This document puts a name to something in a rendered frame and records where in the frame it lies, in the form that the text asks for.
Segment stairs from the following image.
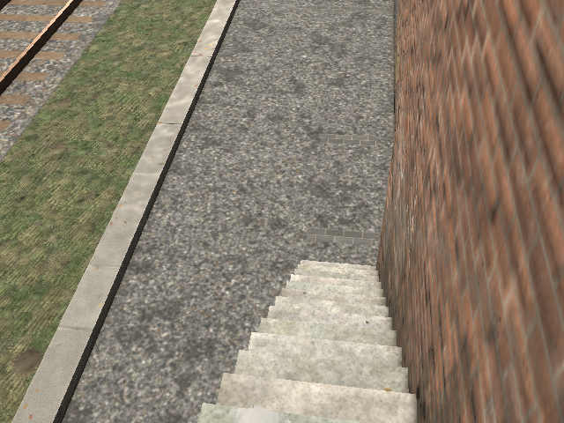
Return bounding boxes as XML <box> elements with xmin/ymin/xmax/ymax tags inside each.
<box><xmin>197</xmin><ymin>260</ymin><xmax>417</xmax><ymax>423</ymax></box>

